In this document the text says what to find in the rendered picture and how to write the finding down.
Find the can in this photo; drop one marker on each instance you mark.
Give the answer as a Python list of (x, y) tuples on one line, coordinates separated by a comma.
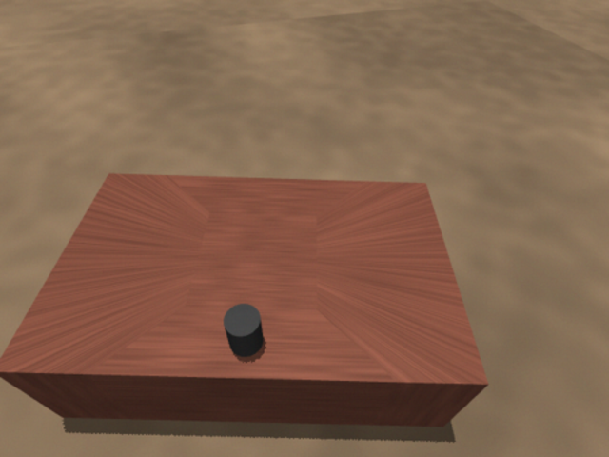
[(244, 329)]

